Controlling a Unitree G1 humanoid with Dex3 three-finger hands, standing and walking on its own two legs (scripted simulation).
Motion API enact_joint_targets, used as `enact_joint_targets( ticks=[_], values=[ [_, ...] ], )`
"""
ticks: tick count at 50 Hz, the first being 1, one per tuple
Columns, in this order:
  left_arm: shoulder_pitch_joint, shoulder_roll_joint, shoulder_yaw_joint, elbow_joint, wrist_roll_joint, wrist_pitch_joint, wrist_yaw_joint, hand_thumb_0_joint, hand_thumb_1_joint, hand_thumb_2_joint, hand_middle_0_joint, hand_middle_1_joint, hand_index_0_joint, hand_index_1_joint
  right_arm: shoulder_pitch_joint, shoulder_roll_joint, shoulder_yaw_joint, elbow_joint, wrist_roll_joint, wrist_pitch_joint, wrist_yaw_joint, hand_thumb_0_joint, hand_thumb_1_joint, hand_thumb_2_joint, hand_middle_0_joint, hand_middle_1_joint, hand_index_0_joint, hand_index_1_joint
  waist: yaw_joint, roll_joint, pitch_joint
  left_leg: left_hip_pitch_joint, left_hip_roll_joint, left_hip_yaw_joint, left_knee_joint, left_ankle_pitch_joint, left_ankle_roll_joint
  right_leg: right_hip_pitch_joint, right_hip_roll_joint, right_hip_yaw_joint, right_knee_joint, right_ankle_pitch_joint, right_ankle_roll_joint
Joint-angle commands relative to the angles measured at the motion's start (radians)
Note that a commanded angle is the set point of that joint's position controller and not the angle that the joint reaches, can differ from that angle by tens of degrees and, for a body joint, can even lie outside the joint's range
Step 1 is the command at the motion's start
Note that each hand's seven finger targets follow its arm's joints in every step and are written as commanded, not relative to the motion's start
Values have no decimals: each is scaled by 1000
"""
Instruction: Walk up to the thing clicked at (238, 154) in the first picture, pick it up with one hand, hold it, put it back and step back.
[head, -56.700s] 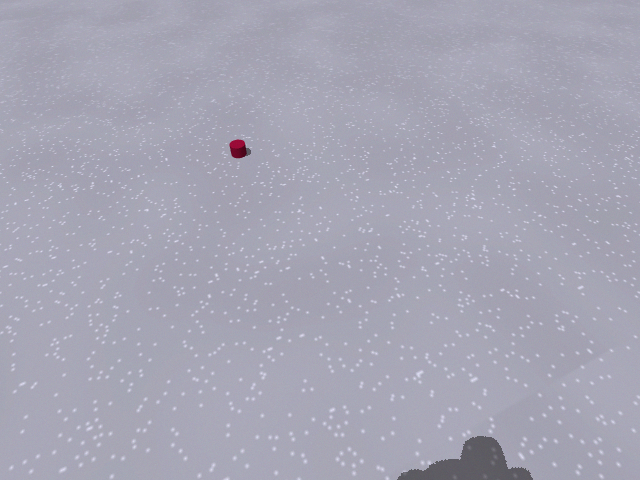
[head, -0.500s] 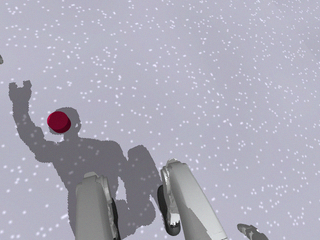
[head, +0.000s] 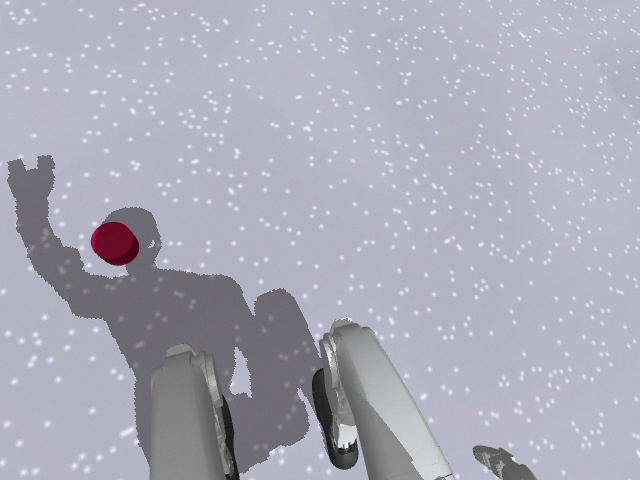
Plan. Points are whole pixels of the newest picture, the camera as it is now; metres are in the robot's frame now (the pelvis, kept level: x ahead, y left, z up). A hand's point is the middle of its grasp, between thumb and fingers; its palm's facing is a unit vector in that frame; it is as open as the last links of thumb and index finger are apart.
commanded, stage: go down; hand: left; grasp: from above
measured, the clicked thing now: (116, 244) +0.55 +0.29 -0.50
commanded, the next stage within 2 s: approach in 0.12 s
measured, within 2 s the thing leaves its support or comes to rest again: neither
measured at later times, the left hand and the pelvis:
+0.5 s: hand out of the picture +0.50 +0.35 -0.10, palm faces -0.49 -0.05 -0.87, open 14.1 cm; pelvis +0.00 +0.01 -0.01, yaw -1 degrees
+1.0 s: hand (89, 235) +0.52 +0.30 -0.35, palm faces -0.47 -0.05 -0.88, open 14.2 cm; pelvis -0.01 -0.01 -0.18, yaw -4 degrees
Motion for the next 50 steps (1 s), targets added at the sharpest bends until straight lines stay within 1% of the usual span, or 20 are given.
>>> enact_joint_targets(
  ticks=[1, 6, 10, 11, 12, 14, 15, 21, 24, 26, 28, 31, 34, 37, 39, 43, 46, 47, 49, 50],
  values=[
    [-363, 324, 57, -178, -13, 3, 44, 0, -558, 967, -53, -1085, -66, -1070, 194, -216, -72, -16, -7, 3, -15, 0, -916, -903, 200, 300, 200, 300, 6, 290, -644, 621, -22, -24, -216, 223, 6, 232, 29, -15, -195, 197, -72],
    [-368, 315, 52, -170, -11, 1, 48, 0, -547, 958, -56, -1090, -72, -1073, 189, -221, -77, -20, -4, 6, -13, 0, -915, -903, 200, 300, 200, 300, 9, 299, -629, 652, -13, -49, -256, 191, -2, 213, 31, -22, -194, 171, -73],
    [-362, 314, 52, -147, -7, 4, 58, 0, -552, 958, -53, -1092, -69, -1075, 186, -223, -76, -10, -8, 8, -11, 0, -916, -903, 200, 300, 200, 300, 5, 299, -606, 666, -10, -62, -255, 217, -5, 187, 30, -25, -193, 176, -73],
    [-368, 297, 42, -151, -10, 4, 58, 0, -611, 1038, -69, -1074, -45, -1101, 190, -219, -74, -14, -7, 8, -9, 0, -933, -912, 199, 301, 199, 301, -1, 296, -606, 664, -12, -57, -252, 226, -4, 193, 30, -24, -196, 182, -74],
    [-374, 279, 31, -148, -10, 6, 58, 0, -575, 969, -63, -1056, -61, -1058, 197, -216, -70, -13, -8, 9, -6, 0, -909, -905, 199, 301, 199, 301, -10, 302, -604, 660, -14, -48, -242, 246, -2, 196, 31, -22, -197, 194, -74],
    [-372, 282, 29, -132, -4, 9, 63, 0, -550, 950, -64, -1085, -74, -1075, 196, -220, -73, -13, -10, 8, -5, 0, -909, -904, 199, 300, 199, 300, -7, 286, -607, 658, -12, -51, -239, 245, -1, 190, 32, -25, -194, 194, -74],
    [-378, 261, 15, -111, -5, 8, 64, 0, -540, 940, -63, -1096, -77, -1081, 198, -219, -71, -7, -11, 9, -3, 0, -909, -904, 199, 300, 199, 300, -22, 291, -569, 632, -11, -52, -234, 238, -2, 167, 32, -24, -188, 190, -75],
    [-362, 216, -32, 4, 35, -19, 87, 0, -531, 937, -64, -1103, -82, -1084, 174, -225, -60, -18, -16, 5, 1, 0, -908, -903, 199, 300, 199, 300, -38, 258, -466, 477, -14, -61, -190, 108, -5, 59, 34, -31, -117, 113, -81],
    [-370, 217, -31, 63, 63, -34, 132, 0, -536, 943, -62, -1100, -79, -1082, 172, -226, -54, -19, -25, -1, 10, 0, -907, -902, 199, 300, 199, 300, -49, 225, -466, 388, -24, -47, -117, 94, 4, 16, 36, -32, -63, 108, -82],
    [-386, 215, -28, 89, 83, -41, 170, 0, -528, 932, -62, -1118, -86, -1093, 166, -229, -54, -18, -34, -5, 20, 0, -907, -901, 199, 300, 199, 300, -50, 248, -471, 372, -23, -56, -86, 107, -1, -43, 32, -36, -18, 112, -82],
    [-429, 236, -20, 84, 114, -47, 208, 0, -551, 954, -64, -1111, -79, -1095, 173, -237, -57, -8, -43, -7, 32, 0, -909, -902, 199, 300, 199, 300, -57, 266, -537, 367, -27, -46, -21, 150, 1, -73, 33, -38, 28, 143, -80],
    [-483, 288, 16, 63, 138, -44, 265, 0, -561, 957, -64, -1120, -80, -1104, 187, -252, -59, 8, -62, -15, 49, 0, -914, -903, 199, 300, 199, 300, -54, 328, -631, 402, -27, -47, 56, 236, -9, -96, 26, -45, 106, 203, -71],
    [-531, 292, 23, 74, 156, -23, 306, 0, -584, 973, -63, -1120, -74, -1110, 195, -264, -57, 14, -72, -26, 62, 0, -920, -905, 199, 300, 199, 300, -74, 392, -646, 408, -25, -62, 101, 232, -17, -174, 20, -60, 175, 193, -73],
    [-563, 333, 54, 85, 168, 8, 346, 0, -598, 988, -63, -1106, -68, -1101, 200, -278, -55, 10, -77, -36, 69, 0, -922, -905, 199, 300, 199, 300, -88, 422, -664, 367, -28, -61, 149, 180, -19, -202, 13, -72, 221, 161, -71],
    [-565, 345, 54, 99, 170, 28, 354, 0, -611, 997, -64, -1101, -65, -1100, 194, -282, -47, 3, -78, -41, 74, 0, -925, -907, 199, 300, 199, 300, -100, 429, -668, 323, -30, -48, 195, 134, -13, -211, 15, -76, 243, 138, -69],
    [-571, 368, 58, 102, 167, 55, 353, 0, -611, 1008, -63, -1085, -60, -1089, 198, -295, -29, -8, -84, -53, 80, 0, -925, -905, 199, 300, 199, 300, -120, 442, -673, 265, -30, -47, 268, 126, -11, -237, 15, -86, 302, 130, -69],
    [-543, 363, 43, 148, 161, 61, 353, 0, -611, 1005, -62, -1081, -61, -1082, 191, -303, -8, -3, -92, -60, 84, 0, -923, -904, 199, 300, 199, 300, -144, 412, -582, 153, -29, -48, 311, 57, -11, -254, 20, -101, 333, 89, -68],
    [-567, 386, 50, 94, 156, 57, 352, 0, -611, 1000, -61, -1080, -61, -1079, 197, -305, 2, -7, -97, -65, 84, 0, -922, -903, 199, 300, 199, 300, -154, 406, -576, 137, -30, -46, 334, 55, -7, -251, 22, -103, 343, 90, -66],
    [-517, 358, 24, 176, 150, 61, 351, 0, -611, 1000, -59, -1083, -61, -1080, 190, -308, 18, -9, -101, -71, 87, 0, -922, -902, 199, 300, 199, 300, -163, 383, -545, 96, -29, -41, 371, 66, -4, -241, 27, -109, 354, 101, -63],
    [-534, 379, 32, 140, 147, 52, 357, 0, -606, 990, -59, -1095, -66, -1088, 194, -311, 27, -11, -107, -73, 90, 0, -921, -902, 199, 300, 199, 300, -171, 375, -559, 79, -26, -40, 387, 82, -3, -207, 34, -113, 361, 117, -61]
  ],
)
